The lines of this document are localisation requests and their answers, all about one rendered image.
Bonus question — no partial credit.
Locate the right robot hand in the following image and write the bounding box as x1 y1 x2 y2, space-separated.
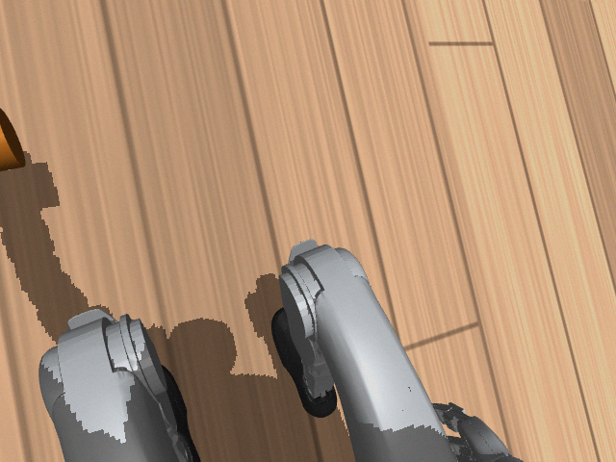
432 402 513 462

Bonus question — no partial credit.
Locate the right robot foot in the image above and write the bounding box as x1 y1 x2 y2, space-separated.
271 307 337 418

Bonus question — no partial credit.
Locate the left robot foot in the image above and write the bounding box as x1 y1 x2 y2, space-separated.
162 365 201 462

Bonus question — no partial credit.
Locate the can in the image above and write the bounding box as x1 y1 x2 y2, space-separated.
0 108 26 171

